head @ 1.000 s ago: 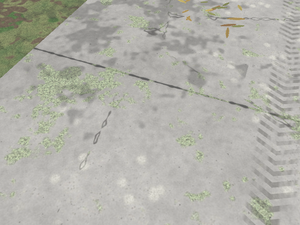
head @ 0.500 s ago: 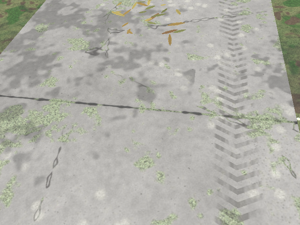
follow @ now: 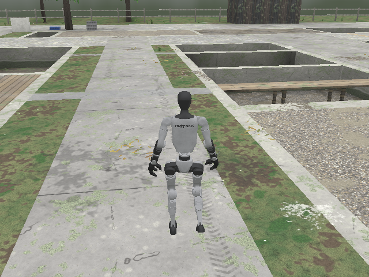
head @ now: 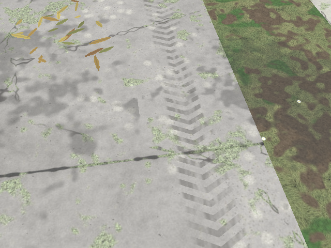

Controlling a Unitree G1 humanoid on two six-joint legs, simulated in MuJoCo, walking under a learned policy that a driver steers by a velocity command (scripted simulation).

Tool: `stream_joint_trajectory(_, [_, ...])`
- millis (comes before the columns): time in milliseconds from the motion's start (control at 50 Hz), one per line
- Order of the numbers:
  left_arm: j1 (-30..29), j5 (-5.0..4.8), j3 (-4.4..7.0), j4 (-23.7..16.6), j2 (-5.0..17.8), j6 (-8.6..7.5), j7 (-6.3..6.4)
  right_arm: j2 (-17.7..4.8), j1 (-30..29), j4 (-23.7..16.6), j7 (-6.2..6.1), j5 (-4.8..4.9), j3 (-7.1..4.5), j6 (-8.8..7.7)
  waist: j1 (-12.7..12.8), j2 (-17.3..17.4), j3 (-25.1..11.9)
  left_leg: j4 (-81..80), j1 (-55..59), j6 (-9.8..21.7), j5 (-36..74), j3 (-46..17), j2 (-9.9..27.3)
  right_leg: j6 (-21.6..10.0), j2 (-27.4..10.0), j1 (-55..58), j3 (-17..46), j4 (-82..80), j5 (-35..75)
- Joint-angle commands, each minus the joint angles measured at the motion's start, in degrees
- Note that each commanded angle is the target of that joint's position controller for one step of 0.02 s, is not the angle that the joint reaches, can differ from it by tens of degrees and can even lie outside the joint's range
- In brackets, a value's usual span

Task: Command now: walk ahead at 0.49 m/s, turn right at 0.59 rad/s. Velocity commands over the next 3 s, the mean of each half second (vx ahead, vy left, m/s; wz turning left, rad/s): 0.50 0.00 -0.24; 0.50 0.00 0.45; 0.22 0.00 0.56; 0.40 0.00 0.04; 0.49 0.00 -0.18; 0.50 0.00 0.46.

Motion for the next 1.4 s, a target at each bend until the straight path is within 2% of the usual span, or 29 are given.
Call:
stream_joint_trajectory(20, [1.85,-0.21,0.69,-4.57,1.63,0.32,-0.33,-4.86,1.47,-1.34,0.21,0.05,-1.34,-0.96,0.14,5.9,-2.36,-14.58,8.75,9.59,3.33,-14.33,16.37,0.27,-6.83,-10.07,1.73,-0.29,3.59])
stream_joint_trajectory(180, [-10.27,0.72,-0.52,-10.32,0.49,-0.47,-1.82,-8.89,5.27,1.46,0.12,0.69,-2.3,-0.16,-2.67,3.62,0.6,-15.78,11.05,9.3,12.44,-1.01,15.04,0.61,-6.09,-12.87,-1.52,-23.27,20.6])
stream_joint_trajectory(280, [-18.47,0.54,-0.86,-14.29,1.4,-0.91,-3.29,-11.14,10.36,4.24,0.25,2.39,-2.44,1.59,-4.52,4.94,3.09,-13.1,17.53,8.28,11.52,-1.65,18.17,-1.05,-4.12,-11.16,-5.73,-33.75,14.79])
stream_joint_trajectory(320, [-15.86,0.77,0.0,-14.38,3.35,-1.3,-3.39,-12.01,10.1,4.87,0.2,2.79,-2.36,2.52,-1.48,6.73,1.4,-7.66,19.42,7.3,22.16,-2.33,18.74,-2.69,-1.77,-4.91,-7.5,-37.54,10.04])
stream_joint_trajectory(360, [1.12,1.35,3.07,-9.38,9.07,-1.49,-2.5,-10.5,9.31,4.74,-0.04,2.36,-1.38,2.82,7.36,5.7,-9.14,12.95,10.69,3.92,30.42,1.28,13.77,-5.44,-0.13,21.75,-7.78,-39.73,15.27])
stream_joint_trajectory(380, [11.09,2.46,4.68,-8.02,15.39,-1.13,-1.29,-5.6,10.29,2.46,0.15,0.8,0.35,2.17,9.64,-4.54,-18.6,35.33,-7.1,0.47,8.12,3.18,8.05,-10.82,-15.69,41.88,11.52,-39.93,14.92])
stream_joint_trajectory(400, [10.97,2.6,4.28,-8.29,16.07,-1.22,-1.27,-2.25,14.51,2.67,0.45,1.77,1.34,0.83,6.39,-14.08,-26.46,50.47,-20.07,-0.87,-24.86,-5.94,0.5,-17.22,-25.59,48.94,35.53,-49.63,10.9])
stream_joint_trajectory(420, [8.66,2.55,2.83,-8.45,10.62,-1.55,-1.66,-8.65,11.08,2.8,0.56,3.71,-0.57,0.34,7.55,-6.95,-20.19,54.8,-25.01,-0.36,-22.97,-11.55,3.28,-14.67,-23.83,43.37,30.08,-50.99,10.17])
stream_joint_trajectory(440, [5.13,2.11,2.01,-8.33,8.16,-1.77,-1.76,-8.64,7.42,1.37,0.57,4.19,-0.8,0.39,5.71,-6.13,-12.65,53.53,-26.73,0.12,-18.45,-9.83,6.07,-12.33,-21.48,35.96,19.78,-51.43,12.53])
stream_joint_trajectory(460, [0.89,1.85,1.46,-8.13,6.1,-2.09,-2.08,-7.51,5.94,1.4,0.15,3.29,-0.81,0.86,3.41,-2.58,-8.77,49.98,-24.59,-0.19,-13.86,-9.14,8.45,-10.63,-18.59,28.62,13.46,-53.36,14.67])
stream_joint_trajectory(500, [-3.75,2.03,0.94,-7.79,3.13,-3.17,-2.36,-6.35,8.04,2.36,-0.12,2.48,-1.4,2.82,-0.1,-4.6,-5.32,46.16,-18.62,-0.61,-7.68,-9.64,10.71,-8.84,-15.17,19.99,5.06,-57.93,16.32])
stream_joint_trajectory(620, [-2.14,2.94,1.93,-3.74,4.21,-4.31,-0.67,-3.19,4.15,0.61,-0.14,2.19,-1.51,4.78,-0.87,-1.56,0.05,36.9,-24.08,-1.7,4.12,-11.51,9.52,-8.3,-14.13,19.47,-7.15,-62.45,24.19])
stream_joint_trajectory(700, [-0.95,2.51,2.52,-2.31,6.29,-3.76,0.24,-1.9,-2.85,-1.95,1.29,1.54,-0.87,4.41,1.32,-0.81,2.55,24.05,-24.03,-1.18,12.07,-7.53,8.78,-7.05,-14.21,21.8,-12.58,-63.41,23.23])
stream_joint_trajectory(800, [2.82,1.37,3.22,0.16,7.92,-2.1,0.64,-1.43,-10.58,-6.48,3.07,1.66,-0.31,4.24,3.94,-0.22,5.12,16.52,-26.81,1.24,7.09,-2.71,8.09,-6.16,-16.81,30.55,-15.92,-59.83,27.56])
stream_joint_trajectory(860, [1.29,0.81,3.69,0.09,10.09,-0.94,0.9,-3.12,-8.98,-8.09,3.69,1.97,-1.19,4.42,1.32,-2.58,1.83,15.11,-19.07,4.16,-0.89,2.27,3.88,-4.42,-16.86,32.79,-18.26,-51.48,49.98])
stream_joint_trajectory(900, [-0.87,0.32,3.9,-0.42,11.71,-0.04,1.15,-7.1,2.24,-6.18,3.32,2.4,-3.46,4.63,-5.56,-3.67,-5.1,12.79,-3.15,7.26,-3.06,4.85,-1.28,-2.49,-15.05,30.33,-19.83,-35.1,63.37])
stream_joint_trajectory(920, [-1.02,0.31,3.55,-0.87,11.31,-0.19,1.29,-11.21,11.42,-3.91,2.31,2.25,-5.61,4.88,-10.1,-1.29,-10.01,9.07,12.97,9.59,0.28,1.31,-1.91,-0.03,-12.5,21.16,-20.21,-20.5,54.52])
stream_joint_trajectory(940, [2.88,2.69,1.42,-3.3,3.71,-1.22,0.85,-18.01,14.28,-3.2,1.13,2.16,-7.12,5.18,-6.08,13.89,-13.77,7.6,32.2,17.06,-0.23,-24.74,12.89,3.7,-4.54,-3.07,-18.62,1.31,6.05])
stream_joint_trajectory(960, [2.51,1.44,0.21,-5.2,2.68,-3.95,0.05,-17.68,14.34,-5.35,1.56,1.54,-6.27,4.12,-4.97,13.44,-24.03,-3.95,41.18,25.13,-10.46,-53.35,21.81,4.04,3.56,-15.09,-3.28,12.64,-15.68])
stream_joint_trajectory(980, [-5.62,-0.89,1.3,-6.9,6.97,-5.44,-0.57,-13.02,14.03,-5.02,1.92,1.14,-5.02,3.5,-7.8,7.19,-18.7,-7.33,38.72,20.88,-9.01,-47.43,20.54,2.51,0.33,-21.18,1.13,13.38,-10.78])
stream_joint_trajectory(1000, [-7.47,-1.02,1.08,-7.73,6.71,-6.02,-0.46,-11.0,10.03,-5.54,1.92,1.36,-4.39,3.05,-5.54,5.61,-11.27,-6.61,29.86,18.74,0.38,-38.47,18.73,1.57,-1.85,-21.33,0.39,9.07,-5.8])
stream_joint_trajectory(1020, [-6.93,0.61,1.32,-6.63,6.79,-5.88,0.22,-8.98,4.88,-6.8,1.85,1.48,-3.76,2.93,-2.32,1.48,-7.13,-5.52,20.39,16.52,12.26,-30.56,15.94,2.03,-4.22,-17.34,0.02,4.69,-2.69])
stream_joint_trajectory(1040, [-5.66,1.92,2.0,-6.23,7.84,-5.14,0.63,-7.32,1.91,-7.91,1.55,1.15,-3.28,3.03,-0.11,1.75,-5.74,-5.42,13.54,15.39,21.86,-25.05,14.08,2.69,-5.61,-12.48,-0.17,1.47,-1.3])
stream_joint_trajectory(1140, [-6.21,2.98,1.29,-7.75,4.28,-1.8,1.21,-10.13,2.79,-8.2,-0.34,0.91,-4.03,3.62,1.68,3.87,-6.05,-4.61,3.46,13.46,41.86,-15.18,8.53,6.22,-2.65,-7.02,-2.94,-11.98,6.09])
stream_joint_trajectory(1200, [-11.33,2.66,0.5,-9.08,3.22,-1.43,0.94,-9.92,3.75,-8.07,-1.65,1.96,-4.0,5.44,-0.18,6.94,-7.93,-2.17,3.3,9.98,35.78,-14.15,5.95,6.89,0.12,-4.47,-3.06,-24.21,15.15])
stream_joint_trajectory(1280, [-16.88,1.95,0.56,-10.54,4.6,-1.38,-0.29,-9.94,5.15,-8.34,-2.72,1.84,-3.99,7.33,-2.51,8.63,-8.28,1.32,6.17,8.17,24.85,-20.32,7.3,6.8,2.56,-2.66,-1.51,-34.65,18.33])
stream_joint_trajectory(1360, [-12.57,2.42,1.74,-10.14,6.86,-2.69,-0.68,-8.81,1.34,-10.44,-2.99,1.82,-3.58,7.6,1.12,9.99,-7.62,8.86,8.33,5.83,16.72,-27.35,6.2,3.44,2.23,4.65,-0.34,-46.53,20.22])
stream_joint_trajectory(1380, [-9.85,3.31,2.25,-10.08,8.93,-3.08,-0.26,-6.68,1.11,-11.65,-2.85,1.29,-2.88,7.31,1.9,7.25,-10.8,16.14,4.95,3.62,11.02,-25.33,2.85,0.76,-3.6,14.04,3.05,-47.79,31.11])
stream_joint_trajectory(1400, [-7.59,4.35,2.63,-10.55,11.76,-2.65,0.38,-3.24,5.83,-12.19,-2.72,0.15,-1.89,7.06,-0.25,-4.37,-15.97,28.93,-5.38,0.68,-16.73,-18.31,-3.72,-5.09,-15.72,27.89,14.39,-44.96,50.69])
Next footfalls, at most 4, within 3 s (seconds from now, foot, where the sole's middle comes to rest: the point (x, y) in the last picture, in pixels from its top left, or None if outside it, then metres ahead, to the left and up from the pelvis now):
0.36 right None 0.34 -0.19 -0.77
0.92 left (160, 206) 0.64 0.05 -0.78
1.38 right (182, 155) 0.89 -0.05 -0.77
1.78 left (134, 179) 0.77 0.17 -0.77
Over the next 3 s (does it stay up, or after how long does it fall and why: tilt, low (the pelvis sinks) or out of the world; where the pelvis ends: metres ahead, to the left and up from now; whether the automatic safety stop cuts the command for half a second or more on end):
stays up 1.34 0.34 0.00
